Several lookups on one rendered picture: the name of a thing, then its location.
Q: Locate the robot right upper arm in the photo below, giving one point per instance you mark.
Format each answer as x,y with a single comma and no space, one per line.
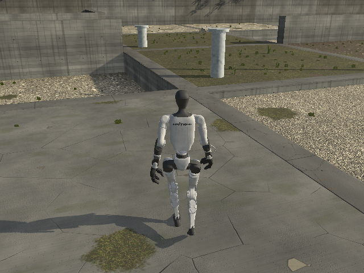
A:
202,129

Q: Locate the robot left forearm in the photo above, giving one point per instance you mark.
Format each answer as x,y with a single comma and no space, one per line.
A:
156,156

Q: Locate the robot right hand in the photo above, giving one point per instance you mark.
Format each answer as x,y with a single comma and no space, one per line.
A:
205,160

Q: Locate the right robot thigh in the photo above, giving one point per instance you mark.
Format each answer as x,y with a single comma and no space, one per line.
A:
194,172

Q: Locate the robot left hand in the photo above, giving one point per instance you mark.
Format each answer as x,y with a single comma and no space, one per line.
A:
153,175

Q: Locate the robot left upper arm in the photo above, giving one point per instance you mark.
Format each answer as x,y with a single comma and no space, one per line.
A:
162,130

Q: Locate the robot right shin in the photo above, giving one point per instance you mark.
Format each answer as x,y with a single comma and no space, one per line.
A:
192,207

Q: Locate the robot right forearm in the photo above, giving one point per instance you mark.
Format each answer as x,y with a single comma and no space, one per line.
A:
207,150

